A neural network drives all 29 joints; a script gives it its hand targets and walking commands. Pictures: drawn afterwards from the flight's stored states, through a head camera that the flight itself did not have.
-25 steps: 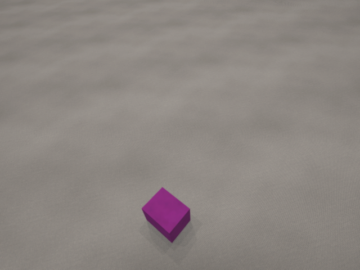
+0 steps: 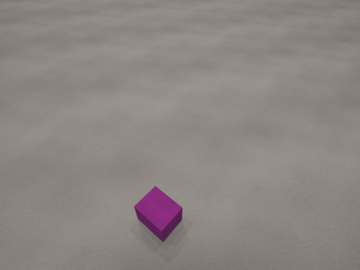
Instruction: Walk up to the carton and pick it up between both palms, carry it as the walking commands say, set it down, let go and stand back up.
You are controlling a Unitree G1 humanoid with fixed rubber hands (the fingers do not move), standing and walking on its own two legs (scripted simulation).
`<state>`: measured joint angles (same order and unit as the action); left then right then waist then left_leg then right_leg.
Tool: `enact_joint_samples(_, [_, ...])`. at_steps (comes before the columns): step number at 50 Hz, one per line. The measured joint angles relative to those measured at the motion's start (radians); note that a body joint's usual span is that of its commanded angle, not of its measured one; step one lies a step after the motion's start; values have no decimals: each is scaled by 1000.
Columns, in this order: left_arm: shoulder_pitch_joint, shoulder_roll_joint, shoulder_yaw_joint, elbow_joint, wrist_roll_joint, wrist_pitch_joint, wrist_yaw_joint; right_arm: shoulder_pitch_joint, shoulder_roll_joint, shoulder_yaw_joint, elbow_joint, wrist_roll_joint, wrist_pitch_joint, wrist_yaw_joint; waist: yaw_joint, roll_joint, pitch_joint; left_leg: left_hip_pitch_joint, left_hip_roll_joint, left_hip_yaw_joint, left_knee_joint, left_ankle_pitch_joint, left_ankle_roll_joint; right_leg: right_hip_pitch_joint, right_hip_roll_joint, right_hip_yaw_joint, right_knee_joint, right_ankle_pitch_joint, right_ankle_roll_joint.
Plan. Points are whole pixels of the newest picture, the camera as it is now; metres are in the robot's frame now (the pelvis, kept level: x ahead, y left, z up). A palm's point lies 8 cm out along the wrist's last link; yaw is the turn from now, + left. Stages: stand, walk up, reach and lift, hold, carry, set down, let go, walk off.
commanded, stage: walk up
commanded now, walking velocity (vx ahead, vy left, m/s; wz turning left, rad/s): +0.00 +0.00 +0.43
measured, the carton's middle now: (159, 213) +0.56 +0.09 -0.68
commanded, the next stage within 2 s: none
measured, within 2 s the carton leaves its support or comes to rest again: neither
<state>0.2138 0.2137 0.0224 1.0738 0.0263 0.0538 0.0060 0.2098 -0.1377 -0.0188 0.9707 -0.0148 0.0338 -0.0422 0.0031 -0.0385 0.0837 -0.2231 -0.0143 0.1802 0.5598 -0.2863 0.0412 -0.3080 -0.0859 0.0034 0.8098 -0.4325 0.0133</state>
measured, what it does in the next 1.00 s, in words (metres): steps on the spot, turning left: right foot, then left foot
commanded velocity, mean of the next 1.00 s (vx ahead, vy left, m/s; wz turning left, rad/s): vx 0.00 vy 0.00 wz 0.19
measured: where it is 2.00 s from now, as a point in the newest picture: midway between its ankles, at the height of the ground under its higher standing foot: outside the picture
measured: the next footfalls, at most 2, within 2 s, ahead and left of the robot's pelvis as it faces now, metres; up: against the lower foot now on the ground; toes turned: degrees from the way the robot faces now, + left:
right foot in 0.04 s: +0.03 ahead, -0.13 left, +0.00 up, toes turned -2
left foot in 0.32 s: +0.03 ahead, +0.12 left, +0.00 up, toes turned +12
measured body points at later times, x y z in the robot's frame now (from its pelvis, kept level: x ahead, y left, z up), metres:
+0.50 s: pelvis -0.01 +0.01 +0.01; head -0.01 +0.03 +0.46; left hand +0.04 +0.24 -0.15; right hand +0.02 -0.22 -0.13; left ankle -0.01 +0.11 -0.73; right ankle +0.00 -0.12 -0.69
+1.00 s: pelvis -0.02 -0.03 +0.00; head -0.01 -0.03 +0.45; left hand -0.07 +0.19 -0.15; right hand +0.09 -0.26 -0.15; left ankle -0.08 +0.08 -0.72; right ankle +0.02 -0.11 -0.73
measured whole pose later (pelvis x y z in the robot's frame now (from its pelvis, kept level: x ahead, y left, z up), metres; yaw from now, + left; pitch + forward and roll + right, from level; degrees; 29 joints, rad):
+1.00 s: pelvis -0.02 -0.03 +0.00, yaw +16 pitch -1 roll -2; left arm 0.26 0.13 0.01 1.05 0.04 0.01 0.04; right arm 0.22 -0.21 -0.05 1.06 -0.03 0.06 -0.02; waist 0.02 0.06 0.03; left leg -0.26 0.08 0.02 0.70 -0.39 -0.03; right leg -0.26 0.00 -0.19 0.54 -0.27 -0.05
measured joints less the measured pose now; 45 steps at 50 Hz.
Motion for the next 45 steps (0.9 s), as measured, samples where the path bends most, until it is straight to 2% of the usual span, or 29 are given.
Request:
enact_joint_samples(2, [6, -4, -4, 14, 2, -2, 6, -5, -2, 0, -4, 10, -4, -3, -10, 25, 0, -23, 14, -2, 46, -20, -9, 59, 8, -7, -131, 41, -9])
enact_joint_samples(3, [3, -16, -7, 13, 2, -3, 9, -4, -16, -5, -4, 17, -1, -2, -23, 60, 5, -37, 28, -33, 69, -20, -11, 70, 23, -29, -144, 53, -10])
enact_joint_samples(5, [3, -31, -19, -11, 1, -10, 13, 14, -40, -7, -3, 25, 12, 17, -46, 95, 0, -93, 29, -70, 185, -129, -26, 89, 22, -78, -168, 66, -7])
enact_joint_samples(6, [-2, -37, -22, -24, 0, -15, 16, 23, -50, -8, 1, 27, 21, 24, -44, 100, 2, -119, 23, -78, 261, -175, -31, 103, 15, -95, -185, 73, -5])
enact_joint_samples(9, [-11, -50, -29, -51, 1, -33, 22, 24, -74, -7, 11, 34, 41, 43, -10, 97, 13, -160, 12, -88, 406, -232, -45, 132, 4, -104, -236, 102, 0])
enact_joint_samples(12, [-4, -55, -26, -62, 4, -42, 26, 9, -80, -21, 15, 19, 35, 54, -11, 92, 9, -140, 36, -102, 336, -185, -73, 150, 13, -119, -285, 132, 5])
enact_joint_samples(15, [0, -50, -25, -57, 5, -39, 21, 11, -72, -24, 9, 6, 19, 51, -25, 75, -8, -65, 68, -103, 153, -87, -87, 136, 24, -136, -268, 125, 11])
enact_joint_samples(16, [1, -49, -26, -53, 4, -36, 18, 15, -70, -25, 7, 0, 10, 49, -31, 71, -16, -27, 75, -106, 69, -47, -82, 122, 28, -140, -242, 110, 14])
enact_joint_samples(17, [-4, -40, -25, -45, 2, -32, 15, 13, -58, -28, 16, -8, 2, 44, -37, 44, -18, -20, 61, -100, 53, -46, -56, 108, 13, -135, -209, 93, 18])
enact_joint_samples(19, [-9, -25, -18, -46, 1, -16, 14, 23, -30, -27, 23, -16, -7, 40, -37, -7, -27, -25, 41, -87, 56, -39, -23, 57, 17, -74, -100, 4, 16])
enact_joint_samples(22, [-22, -19, -3, -63, -3, -9, 14, 61, -2, -21, 39, -25, -17, 33, -38, -37, -36, -11, 23, -98, 3, -1, -15, -1, 35, -31, 19, -39, 29])
enact_joint_samples(27, [-46, -28, 3, -77, -3, -23, 12, 94, 25, -27, 73, -29, -7, 22, -25, -30, -36, 14, 0, -111, -87, 59, -17, -50, 34, -8, 43, 12, 25])
enact_joint_samples(29, [-36, -34, 5, -75, 0, -24, 13, 91, 27, -30, 82, -24, -3, 22, -20, -19, -37, 23, -4, -97, -101, 66, -21, -46, 29, -4, 5, 38, 22])
enact_joint_samples(32, [-16, -39, 5, -56, 4, -24, 19, 91, 29, -28, 90, -16, -2, 25, -31, -2, -48, 18, -15, -92, -89, 60, -31, 6, 19, -9, -132, 69, 21])
enact_joint_samples(33, [-13, -42, 4, -48, 5, -26, 22, 93, 29, -27, 94, -12, 0, 27, -35, 9, -50, 8, -16, -100, -71, 53, -37, 31, 22, -14, -189, 105, 18])
enact_joint_samples(35, [-13, -66, 1, -36, 11, -34, 29, 95, 12, -27, 107, -2, 10, 32, -41, 73, -45, -9, 9, -146, -25, 26, -48, 58, 48, -59, -215, 140, -19])
enact_joint_samples(37, [-2, -79, -7, -39, 12, -44, 31, 100, 0, -25, 115, -3, 23, 36, -34, 108, -51, -51, 15, -173, 77, -84, -56, 72, 55, -97, -229, 141, -42])
enact_joint_samples(40, [16, -90, -18, -31, 8, -54, 33, 80, -21, -22, 124, -9, 34, 41, 4, 122, -42, -89, 19, -173, 246, -161, -65, 93, 61, -108, -254, 150, -52])
enact_joint_samples(45, [39, -94, -13, -22, 8, -49, 37, 38, -56, -36, 104, -15, 34, 38, 3, 119, -40, -135, 56, -161, 402, -166, -69, 96, 65, -161, -287, 168, -58])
